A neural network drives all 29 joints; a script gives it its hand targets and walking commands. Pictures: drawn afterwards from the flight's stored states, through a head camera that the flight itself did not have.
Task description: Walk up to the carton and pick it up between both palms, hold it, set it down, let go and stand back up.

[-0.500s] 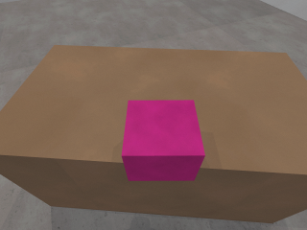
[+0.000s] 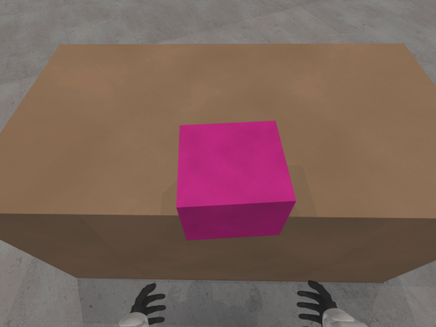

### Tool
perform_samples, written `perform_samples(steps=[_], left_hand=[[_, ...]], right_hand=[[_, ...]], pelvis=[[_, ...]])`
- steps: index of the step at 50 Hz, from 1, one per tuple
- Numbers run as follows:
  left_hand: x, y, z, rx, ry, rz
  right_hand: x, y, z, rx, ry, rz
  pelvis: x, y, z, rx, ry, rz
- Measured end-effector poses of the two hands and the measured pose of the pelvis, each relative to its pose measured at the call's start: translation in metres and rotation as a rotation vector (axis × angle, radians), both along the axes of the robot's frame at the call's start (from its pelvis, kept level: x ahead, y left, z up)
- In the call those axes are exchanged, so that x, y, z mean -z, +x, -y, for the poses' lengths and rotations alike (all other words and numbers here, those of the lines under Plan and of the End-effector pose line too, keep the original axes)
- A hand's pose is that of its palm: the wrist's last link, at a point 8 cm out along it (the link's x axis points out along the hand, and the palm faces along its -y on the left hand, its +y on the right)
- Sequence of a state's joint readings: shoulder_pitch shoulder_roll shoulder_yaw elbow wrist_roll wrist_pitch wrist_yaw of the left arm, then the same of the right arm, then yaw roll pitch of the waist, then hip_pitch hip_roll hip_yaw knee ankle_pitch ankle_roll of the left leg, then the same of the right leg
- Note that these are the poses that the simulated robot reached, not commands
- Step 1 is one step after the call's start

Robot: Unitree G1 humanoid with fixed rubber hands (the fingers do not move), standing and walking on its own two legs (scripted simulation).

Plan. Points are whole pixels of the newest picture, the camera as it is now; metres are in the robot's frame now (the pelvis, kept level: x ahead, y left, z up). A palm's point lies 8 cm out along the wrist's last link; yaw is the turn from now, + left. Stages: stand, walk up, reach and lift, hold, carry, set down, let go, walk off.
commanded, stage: reach and lift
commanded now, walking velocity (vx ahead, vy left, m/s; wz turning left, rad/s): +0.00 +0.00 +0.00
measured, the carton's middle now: (230, 181) +0.42 +0.00 -0.02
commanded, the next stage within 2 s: none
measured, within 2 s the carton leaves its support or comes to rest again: neither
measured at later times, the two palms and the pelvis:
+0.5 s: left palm out of the picture +0.08 +0.17 -0.08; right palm out of the picture +0.10 -0.22 -0.09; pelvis -0.06 +0.00 +0.00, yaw +0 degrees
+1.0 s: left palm (129, 319) +0.17 +0.16 -0.03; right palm (364, 317) +0.18 -0.22 -0.03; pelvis -0.08 +0.00 -0.01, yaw -2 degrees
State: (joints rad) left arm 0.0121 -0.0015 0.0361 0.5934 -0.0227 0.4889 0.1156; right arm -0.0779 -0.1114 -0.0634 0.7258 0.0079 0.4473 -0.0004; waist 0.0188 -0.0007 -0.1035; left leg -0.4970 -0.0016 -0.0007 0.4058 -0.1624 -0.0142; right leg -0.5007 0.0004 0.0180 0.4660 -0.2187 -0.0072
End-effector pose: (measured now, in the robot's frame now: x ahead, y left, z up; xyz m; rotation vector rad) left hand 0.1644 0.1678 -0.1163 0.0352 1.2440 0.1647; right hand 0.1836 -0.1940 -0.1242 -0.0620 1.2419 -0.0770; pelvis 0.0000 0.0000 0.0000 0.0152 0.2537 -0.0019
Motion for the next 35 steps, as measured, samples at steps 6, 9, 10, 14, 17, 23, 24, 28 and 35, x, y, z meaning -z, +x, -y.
perform_samples(steps=[6,9,10,14,17,23,24,28,35], left_hand=[[-0.026,0.014,-0.012,0.022,0.012,0.139],[-0.038,0.013,-0.008,0.041,-0.001,0.187],[-0.040,0.011,-0.006,0.044,-0.004,0.199],[-0.045,-0.006,-0.001,0.036,-0.007,0.229],[-0.044,-0.028,0.000,0.011,0.004,0.246],[-0.034,-0.077,-0.003,-0.033,0.035,0.254],[-0.033,-0.083,-0.003,-0.034,0.038,0.258],[-0.031,-0.095,-0.006,-0.020,0.058,0.298],[-0.048,-0.063,-0.010,-0.004,0.078,0.429]], right_hand=[[-0.029,0.017,0.020,-0.033,-0.024,0.135],[-0.043,0.021,0.022,-0.045,-0.009,0.190],[-0.047,0.021,0.021,-0.051,-0.004,0.205],[-0.054,0.007,0.021,-0.063,0.012,0.238],[-0.053,-0.014,0.022,-0.069,0.010,0.253],[-0.040,-0.065,0.027,-0.039,-0.004,0.278],[-0.039,-0.073,0.027,-0.034,-0.007,0.285],[-0.035,-0.094,0.027,-0.012,-0.007,0.337],[-0.047,-0.080,0.021,-0.019,0.014,0.451]], pelvis=[[0.002,-0.024,-0.005,0.008,-0.001,0.027],[0.002,-0.036,-0.007,0.007,-0.004,0.074],[0.002,-0.039,-0.007,0.006,-0.004,0.092],[0.000,-0.049,-0.006,0.002,-0.004,0.164],[-0.002,-0.054,-0.005,-0.001,-0.004,0.214],[0.000,-0.060,-0.003,-0.004,-0.003,0.278],[0.000,-0.061,-0.003,-0.004,-0.002,0.285],[0.004,-0.067,-0.003,0.003,-0.002,0.312],[0.009,-0.079,-0.007,0.030,-0.003,0.334]])
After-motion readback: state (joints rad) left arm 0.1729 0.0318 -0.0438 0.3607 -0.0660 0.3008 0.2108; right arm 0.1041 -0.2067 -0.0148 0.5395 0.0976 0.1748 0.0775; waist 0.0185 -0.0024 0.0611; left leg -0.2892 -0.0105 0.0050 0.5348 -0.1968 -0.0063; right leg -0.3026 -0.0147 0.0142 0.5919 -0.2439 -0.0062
